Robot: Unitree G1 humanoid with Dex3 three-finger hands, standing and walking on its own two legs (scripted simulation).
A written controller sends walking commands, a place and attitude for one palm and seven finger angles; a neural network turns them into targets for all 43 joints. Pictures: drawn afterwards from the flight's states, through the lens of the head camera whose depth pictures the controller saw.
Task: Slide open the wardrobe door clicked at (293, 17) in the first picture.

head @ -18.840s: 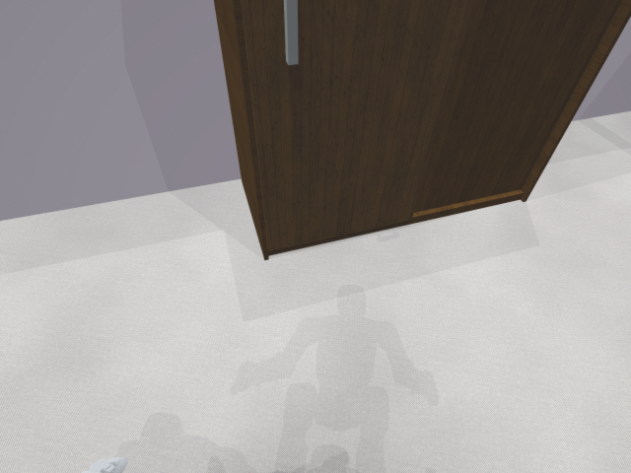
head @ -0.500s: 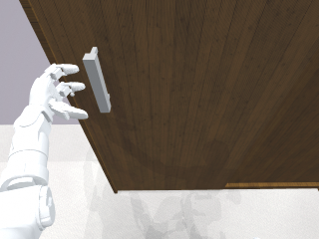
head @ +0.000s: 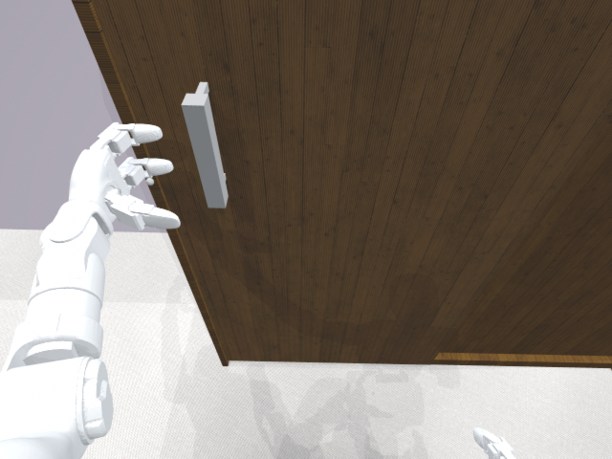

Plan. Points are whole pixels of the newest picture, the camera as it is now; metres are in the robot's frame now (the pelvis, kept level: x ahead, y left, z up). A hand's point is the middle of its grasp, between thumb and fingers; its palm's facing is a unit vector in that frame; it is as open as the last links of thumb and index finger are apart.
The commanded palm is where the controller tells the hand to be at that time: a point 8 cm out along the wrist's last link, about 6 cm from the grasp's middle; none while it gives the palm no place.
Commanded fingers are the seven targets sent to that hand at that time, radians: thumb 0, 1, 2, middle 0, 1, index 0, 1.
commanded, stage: move the hooked fingers beside the handle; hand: left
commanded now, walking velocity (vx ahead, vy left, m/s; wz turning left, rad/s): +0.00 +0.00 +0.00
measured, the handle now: (211, 147) +0.49 +0.15 +0.15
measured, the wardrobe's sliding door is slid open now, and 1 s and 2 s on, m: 0.00 0.00 0.00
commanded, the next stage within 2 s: feel for the door with the fingertips in 0.12 s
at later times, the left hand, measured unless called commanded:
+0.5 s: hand (174, 179) +0.43 +0.18 +0.15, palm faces -0.01 -1.00 +0.02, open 14.0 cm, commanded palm +0.40 +0.23 +0.16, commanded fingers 0.00 -0.50 0.30 -0.30 -1.20 -0.30 -1.20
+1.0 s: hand (187, 169) +0.44 +0.17 +0.15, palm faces +0.01 -1.00 +0.00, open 13.8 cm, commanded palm +0.42 +0.23 +0.16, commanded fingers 0.00 -0.50 0.30 -0.30 -1.20 -0.30 -1.20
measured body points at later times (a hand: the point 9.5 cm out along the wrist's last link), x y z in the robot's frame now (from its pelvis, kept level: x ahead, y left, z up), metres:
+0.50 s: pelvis +0.00 +0.00 +0.00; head +0.02 +0.00 +0.45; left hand +0.42 +0.24 +0.15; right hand +0.09 -0.26 -0.11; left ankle +0.04 +0.11 -0.73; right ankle -0.03 -0.11 -0.73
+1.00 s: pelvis +0.01 -0.01 +0.00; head +0.03 -0.02 +0.45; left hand +0.44 +0.22 +0.16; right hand +0.09 -0.28 -0.11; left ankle +0.04 +0.11 -0.73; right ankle -0.03 -0.11 -0.73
